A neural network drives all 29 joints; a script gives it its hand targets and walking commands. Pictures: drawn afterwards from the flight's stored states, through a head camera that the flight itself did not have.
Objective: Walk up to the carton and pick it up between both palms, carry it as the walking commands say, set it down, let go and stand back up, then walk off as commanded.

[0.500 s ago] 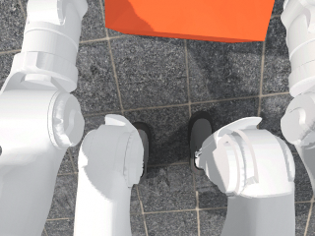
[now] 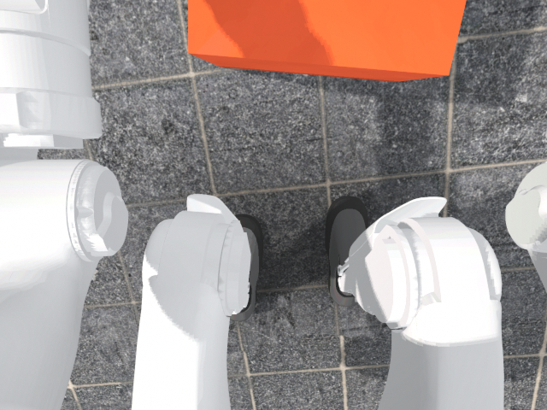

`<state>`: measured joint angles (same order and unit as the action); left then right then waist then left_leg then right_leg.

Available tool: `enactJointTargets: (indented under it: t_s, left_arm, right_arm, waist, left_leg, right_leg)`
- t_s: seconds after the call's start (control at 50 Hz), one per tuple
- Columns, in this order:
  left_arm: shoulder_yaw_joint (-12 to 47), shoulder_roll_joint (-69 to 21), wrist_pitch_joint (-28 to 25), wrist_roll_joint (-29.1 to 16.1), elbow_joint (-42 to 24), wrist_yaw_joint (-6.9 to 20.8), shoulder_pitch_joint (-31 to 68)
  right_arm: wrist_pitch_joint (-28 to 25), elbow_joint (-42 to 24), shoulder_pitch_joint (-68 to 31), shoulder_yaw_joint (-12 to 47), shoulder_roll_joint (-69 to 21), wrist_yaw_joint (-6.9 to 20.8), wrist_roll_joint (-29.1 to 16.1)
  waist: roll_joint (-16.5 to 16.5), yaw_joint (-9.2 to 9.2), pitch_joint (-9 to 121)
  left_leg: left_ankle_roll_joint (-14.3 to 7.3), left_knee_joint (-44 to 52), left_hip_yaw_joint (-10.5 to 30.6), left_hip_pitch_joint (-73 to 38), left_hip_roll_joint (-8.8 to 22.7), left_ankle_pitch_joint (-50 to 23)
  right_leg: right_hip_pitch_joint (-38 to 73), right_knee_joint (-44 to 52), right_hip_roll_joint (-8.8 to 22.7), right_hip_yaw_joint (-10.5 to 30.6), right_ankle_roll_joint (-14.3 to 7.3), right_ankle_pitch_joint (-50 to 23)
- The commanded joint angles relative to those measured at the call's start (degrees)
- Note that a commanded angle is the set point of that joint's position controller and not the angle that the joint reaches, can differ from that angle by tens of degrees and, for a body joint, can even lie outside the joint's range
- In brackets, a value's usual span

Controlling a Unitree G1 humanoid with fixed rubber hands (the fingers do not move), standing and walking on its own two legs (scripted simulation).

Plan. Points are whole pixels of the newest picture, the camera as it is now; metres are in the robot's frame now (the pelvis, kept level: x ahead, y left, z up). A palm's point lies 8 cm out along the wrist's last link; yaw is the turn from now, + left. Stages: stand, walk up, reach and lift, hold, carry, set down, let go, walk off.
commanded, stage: set down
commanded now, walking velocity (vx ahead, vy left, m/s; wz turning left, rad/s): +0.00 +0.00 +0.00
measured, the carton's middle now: out of the picture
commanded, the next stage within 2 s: let go in 0.96 s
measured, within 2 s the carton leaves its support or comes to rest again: neither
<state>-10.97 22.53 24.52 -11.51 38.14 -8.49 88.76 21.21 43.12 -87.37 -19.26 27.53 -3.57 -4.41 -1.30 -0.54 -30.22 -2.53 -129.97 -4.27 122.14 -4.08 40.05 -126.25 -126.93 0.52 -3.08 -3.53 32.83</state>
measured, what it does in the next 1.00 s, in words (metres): rises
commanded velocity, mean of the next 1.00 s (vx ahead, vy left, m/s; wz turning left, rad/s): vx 0.00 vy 0.00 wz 0.00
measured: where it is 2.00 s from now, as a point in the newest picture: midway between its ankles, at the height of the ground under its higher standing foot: (292, 277)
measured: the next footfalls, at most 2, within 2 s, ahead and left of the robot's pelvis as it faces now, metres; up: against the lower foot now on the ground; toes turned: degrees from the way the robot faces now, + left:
none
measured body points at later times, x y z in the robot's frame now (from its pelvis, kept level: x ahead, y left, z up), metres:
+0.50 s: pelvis -0.01 -0.01 +0.12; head +0.37 -0.02 +0.34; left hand +0.61 +0.17 +0.03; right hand +0.59 -0.27 +0.01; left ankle +0.09 +0.09 -0.33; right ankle +0.12 -0.10 -0.33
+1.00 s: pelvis -0.01 -0.01 +0.24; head +0.37 -0.03 +0.47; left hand +0.61 +0.17 +0.16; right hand +0.59 -0.27 +0.14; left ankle +0.09 +0.09 -0.33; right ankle +0.12 -0.10 -0.33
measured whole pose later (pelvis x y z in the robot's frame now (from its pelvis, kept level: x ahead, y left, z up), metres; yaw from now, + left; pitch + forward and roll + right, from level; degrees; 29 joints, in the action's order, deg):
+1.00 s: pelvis -0.01 -0.01 +0.24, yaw +1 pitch +30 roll +1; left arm -10.7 26.9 33.8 -13.5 33.5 -4.8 88.4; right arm 31.0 36.7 -86.8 -19.7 30.4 -1.3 -5.7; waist -1.4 -0.6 -30.1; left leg -0.8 -79.4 1.0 84.3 -5.0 25.1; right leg -86.8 -77.4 -0.8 -2.6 -3.6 20.7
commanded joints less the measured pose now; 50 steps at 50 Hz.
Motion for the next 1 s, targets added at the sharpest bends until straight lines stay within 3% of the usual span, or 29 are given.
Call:
enactJointTargets:
  t_s: [0.0, 0.04, 0.08, 0.1, 0.14, 0.18, 0.2, 0.26, 0.34, 0.36, 0.38, 0.4, 0.42, 0.44, 0.48, 0.54, 0.56, 0.6, 0.62, 0.66, 0.7, 0.74, 0.78, 0.82, 0.86, 0.88, 0.94, 0.96, 0.98]
  left_arm:
    - [4.8, 18.8, 2.1, -2.6, -16.9, -1.0, 18.9]
    - [4.8, 17.6, 3.0, -4.3, -16.2, 0.6, 19.2]
    - [5.5, 18.7, 3.9, -5.4, -28.3, 0.7, 23.9]
    - [3.9, 20.5, 4.5, -4.3, -20.7, 1.2, 20.2]
    - [4.1, 21.6, 6.2, -5.2, -11.4, 2.3, 21.2]
    - [0.9, 22.3, 5.5, -2.2, -17.0, 2.4, 22.2]
    - [4.0, 19.6, 5.4, -4.9, -15.9, 2.8, 24.5]
    - [3.2, 23.2, 6.7, -4.4, -25.9, 2.2, 24.9]
    - [2.6, 23.0, 7.1, -2.8, -20.0, 3.6, 24.3]
    - [4.1, 20.6, 7.2, -3.8, -13.5, 3.7, 20.8]
    - [3.5, 22.1, 6.8, -3.8, -10.4, 4.3, 20.0]
    - [2.5, 20.7, 7.4, -3.5, -7.4, 4.9, 19.3]
    - [2.2, 22.1, 7.1, -3.1, -11.1, 5.0, 19.9]
    - [2.9, 22.9, 6.7, -3.4, -22.7, 4.5, 23.0]
    - [3.7, 23.8, 7.2, -3.0, -21.4, 4.0, 25.4]
    - [4.7, 23.1, 8.7, -4.2, -20.3, 3.7, 23.9]
    - [4.8, 23.7, 8.5, -3.7, -26.9, 3.2, 20.4]
    - [5.6, 22.2, 8.7, -4.3, -21.8, 3.5, 21.1]
    - [3.7, 24.2, 8.5, -3.1, -24.3, 3.3, 23.2]
    - [4.2, 23.1, 8.8, -2.4, -16.6, 3.1, 17.6]
    - [6.8, 21.6, 8.9, -3.2, -22.5, 3.9, 21.8]
    - [5.0, 22.0, 8.4, -2.3, -14.9, 3.4, 20.0]
    - [5.2, 21.7, 8.2, -2.1, -18.7, 3.1, 22.5]
    - [5.2, 22.6, 7.8, -2.1, -25.3, 3.8, 22.2]
    - [5.0, 20.8, 7.3, -2.4, -13.9, 4.0, 18.0]
    - [1.8, 24.8, 6.9, -0.5, -19.6, 4.0, 22.6]
    - [4.2, 20.9, 6.8, -0.9, -7.3, 5.1, 16.6]
    - [1.7, 23.1, 6.5, 1.1, -6.0, 5.3, 18.7]
    - [4.8, 19.9, 6.7, 1.0, -6.1, 5.6, 18.7]
  right_arm:
    - [1.5, -14.2, -16.9, -3.2, 28.1, 0.0, -7.5]
    - [2.8, -13.8, -14.6, -1.9, 25.3, -0.4, -8.9]
    - [4.0, -23.9, -17.5, -1.2, 26.6, -0.6, -10.1]
    - [4.8, -22.3, -19.0, -0.2, 24.9, -0.5, -8.8]
    - [6.8, -15.9, -18.6, 2.0, 24.2, 0.5, -10.2]
    - [6.6, -21.0, -21.4, -0.3, 25.8, 0.4, -8.5]
    - [6.3, -17.4, -21.0, 0.2, 25.0, 0.7, -8.8]
    - [8.1, -24.8, -20.2, 1.3, 25.1, 0.4, -10.4]
    - [8.5, -23.0, -22.0, -1.8, 25.8, 0.4, -8.7]
    - [8.4, -15.8, -19.1, -0.6, 23.7, 0.9, -8.2]
    - [8.5, -14.0, -16.5, 0.0, 22.9, 1.5, -9.8]
    - [8.6, -15.0, -19.5, 0.8, 23.2, 2.0, -9.4]
    - [8.3, -16.7, -18.3, 1.3, 22.4, 2.1, -9.5]
    - [8.1, -25.4, -20.4, -1.1, 25.1, 1.6, -9.1]
    - [8.9, -19.5, -19.5, -1.7, 25.2, 1.5, -9.5]
    - [9.4, -20.7, -19.0, -3.3, 27.6, 1.4, -8.6]
    - [9.1, -26.6, -15.9, -2.5, 28.0, 1.6, -10.2]
    - [9.4, -22.3, -15.7, -4.6, 29.7, 1.7, -8.7]
    - [9.4, -21.9, -16.1, -3.7, 29.4, 1.8, -8.5]
    - [9.3, -18.7, -13.1, -4.3, 28.6, 2.5, -8.6]
    - [8.9, -22.3, -16.5, -3.1, 25.9, 3.0, -9.3]
    - [8.8, -15.3, -15.5, -5.0, 28.1, 3.3, -8.0]
    - [9.1, -15.0, -13.1, -5.1, 27.9, 3.3, -7.4]
    - [8.1, -19.8, -14.1, -5.3, 26.6, 3.5, -8.4]
    - [7.6, -14.5, -12.3, -4.2, 24.4, 3.2, -8.2]
    - [7.3, -20.6, -16.6, -7.2, 29.7, 2.2, -5.7]
    - [7.1, -12.1, -11.8, -5.5, 25.5, 2.6, -5.2]
    - [7.4, -9.1, -12.3, -3.7, 23.4, 2.6, -4.1]
    - [7.8, -5.3, -11.7, -5.5, 22.4, 2.8, -2.5]
  waist:
    - [-1.1, -12.74, 123.0]
    - [-2.6, -12.56, 122.3]
    - [-1.4, -12.74, 137.2]
    - [3.5, -11.73, 133.5]
    - [3.1, -10.68, 120.5]
    - [1.7, -8.53, 123.9]
    - [1.7, -10.50, 125.4]
    - [2.5, -10.34, 139.1]
    - [1.0, -10.40, 129.9]
    - [4.8, -11.58, 127.5]
    - [1.8, -9.86, 122.9]
    - [5.4, -9.18, 121.2]
    - [6.0, -9.88, 124.2]
    - [1.6, -9.89, 135.2]
    - [-0.2, -10.50, 133.1]
    - [0.7, -12.42, 134.2]
    - [-1.0, -12.67, 144.6]
    - [-2.8, -13.90, 138.8]
    - [-1.7, -11.99, 138.0]
    - [-2.3, -12.45, 132.1]
    - [-2.7, -12.14, 135.4]
    - [-3.7, -11.15, 128.8]
    - [-4.2, -13.94, 133.4]
    - [-5.0, -12.09, 136.7]
    - [-1.2, -11.82, 131.0]
    - [-1.3, -12.79, 133.6]
    - [1.9, -12.80, 128.1]
    - [2.9, -10.22, 126.0]
    - [-0.5, -12.30, 122.7]
  left_leg:
    - [4.3, 21.9, 9.8, -59.1, 1.1, -36.1]
    - [4.3, 23.0, 7.6, -52.5, 1.1, -32.4]
    - [3.6, 24.1, 6.9, -57.3, 0.2, -35.3]
    - [2.5, 24.9, 5.8, -50.5, -0.5, -29.7]
    - [1.8, 28.0, 6.2, -44.7, 0.4, -23.6]
    - [2.0, 29.0, 4.5, -44.8, -0.1, -24.9]
    - [2.4, 30.4, 5.6, -47.0, -0.4, -25.7]
    - [2.4, 32.1, 5.5, -53.6, -0.8, -30.5]
    - [2.1, 36.6, 4.6, -51.9, -0.6, -26.7]
    - [1.9, 36.9, 5.9, -49.2, -0.2, -25.8]
    - [2.2, 37.3, 5.5, -49.1, 0.1, -25.7]
    - [2.0, 40.2, 4.9, -48.0, 0.0, -23.4]
    - [1.7, 40.8, 5.7, -50.5, -0.1, -25.1]
    - [2.4, 41.5, 5.8, -56.9, -0.7, -31.5]
    - [2.8, 42.7, 5.9, -60.7, -0.6, -31.0]
    - [3.6, 45.8, 7.0, -66.3, 0.1, -34.2]
    - [4.0, 47.3, 7.5, -75.5, -0.3, -41.2]
    - [4.4, 47.3, 7.2, -73.9, 0.3, -41.4]
    - [4.3, 49.6, 8.2, -75.0, 0.2, -43.1]
    - [4.3, 49.9, 8.4, -74.6, 0.6, -41.3]
    - [4.2, 54.2, 8.8, -80.2, 1.2, -43.3]
    - [4.9, 55.1, 8.4, -79.5, 1.6, -42.3]
    - [5.3, 56.3, 9.2, -83.6, 1.4, -45.4]
    - [5.2, 61.2, 9.1, -86.7, 1.1, -48.8]
    - [4.6, 61.8, 8.4, -81.0, 0.7, -43.9]
    - [4.0, 61.7, 7.6, -77.8, 0.2, -41.1]
    - [3.7, 64.6, 8.2, -72.6, 0.5, -38.6]
    - [2.9, 66.2, 7.5, -70.1, 0.1, -34.4]
    - [3.9, 66.1, 8.0, -71.0, 0.2, -35.8]
  right_leg:
    - [52.7, 15.9, -2.8, -0.9, 1.1, -30.0]
    - [61.1, 18.3, -2.6, 1.1, -0.3, -34.7]
    - [70.9, 18.5, -2.9, 1.0, 0.2, -41.5]
    - [74.3, 19.8, -2.8, 1.0, 0.6, -40.6]
    - [69.4, 22.7, -2.2, 2.3, 0.2, -32.9]
    - [73.6, 23.8, -2.1, 3.9, 0.2, -35.6]
    - [76.0, 24.7, -2.7, 2.7, -0.3, -37.2]
    - [83.8, 25.7, -2.9, 2.7, 0.6, -43.1]
    - [80.5, 31.1, -2.7, 3.2, 0.9, -38.3]
    - [83.2, 31.0, -2.4, 3.5, 1.0, -39.9]
    - [80.3, 31.9, -2.1, 4.0, 0.7, -37.8]
    - [81.8, 34.6, -2.3, 3.3, 1.1, -35.1]
    - [85.6, 35.5, -2.3, 3.8, 1.1, -38.0]
    - [89.3, 34.6, -3.0, 3.3, 0.3, -45.1]
    - [86.5, 37.0, -2.9, 3.0, 1.1, -41.1]
    - [86.2, 39.8, -3.0, 2.1, 0.9, -42.1]
    - [90.5, 41.9, -3.9, 1.9, 0.9, -47.6]
    - [86.7, 42.5, -3.0, 2.3, 0.7, -46.6]
    - [88.3, 44.1, -3.4, 2.4, 0.6, -47.3]
    - [85.0, 45.4, -3.5, 2.4, 0.7, -43.9]
    - [87.5, 49.2, -3.4, 1.8, 0.8, -45.0]
    - [82.4, 49.8, -3.2, 1.8, 0.9, -41.1]
    - [84.8, 51.8, -3.2, 2.2, 0.6, -43.0]
    - [92.9, 55.6, -3.8, 2.1, 0.7, -48.0]
    - [95.3, 57.5, -3.1, 3.3, 0.9, -47.2]
    - [100.5, 57.5, -2.3, 5.2, 0.5, -50.6]
    - [103.2, 59.1, -1.8, 5.0, 0.8, -51.5]
    - [102.8, 60.1, -1.5, 5.7, 0.9, -47.6]
    - [99.0, 59.2, -1.6, 4.0, 1.2, -45.5]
